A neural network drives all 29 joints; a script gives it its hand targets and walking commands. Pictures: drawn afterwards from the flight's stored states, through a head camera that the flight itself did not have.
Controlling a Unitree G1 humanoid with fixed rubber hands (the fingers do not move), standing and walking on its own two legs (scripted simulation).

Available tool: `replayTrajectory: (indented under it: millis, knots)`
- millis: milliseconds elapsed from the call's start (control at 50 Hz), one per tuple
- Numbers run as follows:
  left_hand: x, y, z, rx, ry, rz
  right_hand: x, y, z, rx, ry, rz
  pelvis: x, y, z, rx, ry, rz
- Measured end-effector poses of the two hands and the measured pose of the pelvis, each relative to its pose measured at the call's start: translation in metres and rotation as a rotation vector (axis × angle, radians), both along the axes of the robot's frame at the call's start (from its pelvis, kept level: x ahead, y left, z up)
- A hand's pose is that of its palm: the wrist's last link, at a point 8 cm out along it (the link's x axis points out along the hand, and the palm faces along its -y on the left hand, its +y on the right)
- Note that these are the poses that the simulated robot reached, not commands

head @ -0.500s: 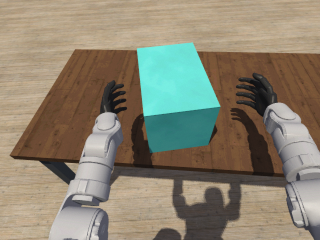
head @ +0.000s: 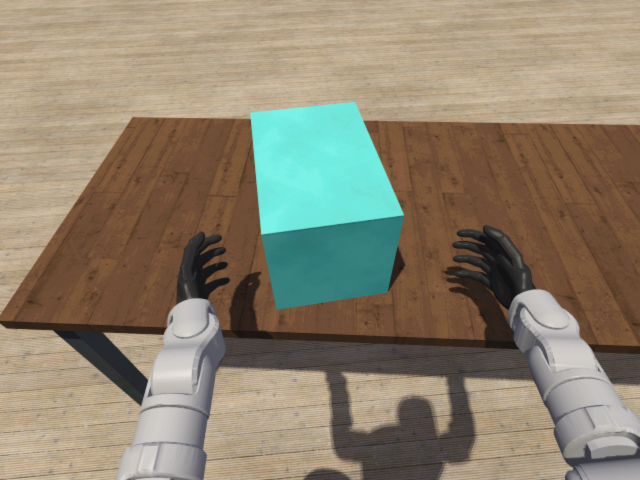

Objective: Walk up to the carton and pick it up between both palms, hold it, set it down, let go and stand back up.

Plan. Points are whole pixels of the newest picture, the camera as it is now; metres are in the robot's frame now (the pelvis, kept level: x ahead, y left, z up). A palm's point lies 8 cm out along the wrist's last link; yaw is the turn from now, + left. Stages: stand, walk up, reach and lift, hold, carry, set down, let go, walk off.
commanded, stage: set down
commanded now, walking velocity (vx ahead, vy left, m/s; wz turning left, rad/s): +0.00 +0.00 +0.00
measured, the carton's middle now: (317, 200) +0.57 +0.06 +0.01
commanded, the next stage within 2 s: none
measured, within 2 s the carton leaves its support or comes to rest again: neither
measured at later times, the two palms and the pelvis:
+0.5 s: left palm (197, 324) +0.31 +0.19 +0.03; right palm (519, 332) +0.33 -0.22 +0.02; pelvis +0.02 +0.02 +0.00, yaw -1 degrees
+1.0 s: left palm (186, 372) +0.25 +0.19 +0.01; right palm (524, 388) +0.27 -0.22 -0.01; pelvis +0.02 +0.02 +0.00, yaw -2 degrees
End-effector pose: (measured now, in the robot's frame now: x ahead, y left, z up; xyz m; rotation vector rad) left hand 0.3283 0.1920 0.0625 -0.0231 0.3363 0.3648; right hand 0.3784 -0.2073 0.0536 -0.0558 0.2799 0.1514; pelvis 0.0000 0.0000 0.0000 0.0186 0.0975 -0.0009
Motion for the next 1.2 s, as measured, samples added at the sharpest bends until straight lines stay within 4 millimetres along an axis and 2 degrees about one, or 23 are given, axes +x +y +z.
replayTrajectory:
  millis: [80, 280, 460, 560, 720, 800, 1020, 1200]
  knots:
    - [0.000, -0.002, -0.004, -0.009, -0.005, -0.006, -0.007, 0.000, -0.007, 0.002, 0.020, -0.007, -0.001, -0.001, -0.001, 0.004, 0.005, -0.001]
    - [-0.003, -0.018, -0.009, -0.015, -0.010, -0.073, -0.017, -0.005, -0.008, -0.009, -0.010, -0.018, 0.010, 0.006, 0.000, -0.003, -0.016, -0.003]
    - [-0.022, -0.006, -0.025, -0.003, 0.013, -0.059, -0.045, -0.010, -0.027, -0.034, 0.025, -0.028, 0.023, 0.015, 0.002, -0.006, -0.048, -0.014]
    - [-0.025, 0.001, -0.031, 0.010, 0.012, -0.051, -0.057, -0.009, -0.035, -0.026, 0.038, -0.029, 0.026, 0.020, 0.002, -0.006, -0.044, -0.027]
    - [-0.040, -0.008, -0.032, -0.006, -0.010, -0.067, -0.075, -0.010, -0.038, -0.029, 0.018, -0.020, 0.033, 0.027, 0.003, -0.018, -0.060, -0.035]
    - [-0.049, -0.010, -0.039, 0.001, 0.006, -0.076, -0.086, -0.013, -0.043, -0.047, 0.032, -0.033, 0.033, 0.026, 0.003, -0.016, -0.086, -0.040]
    - [-0.078, 0.003, -0.053, 0.024, 0.040, -0.032, -0.112, -0.010, -0.060, -0.047, 0.096, -0.023, 0.022, 0.019, 0.001, -0.009, -0.130, -0.028]
    - [-0.083, 0.004, -0.063, 0.031, 0.102, -0.072, -0.120, -0.007, -0.065, -0.049, 0.130, -0.043, 0.015, 0.016, 0.000, -0.003, -0.154, -0.012]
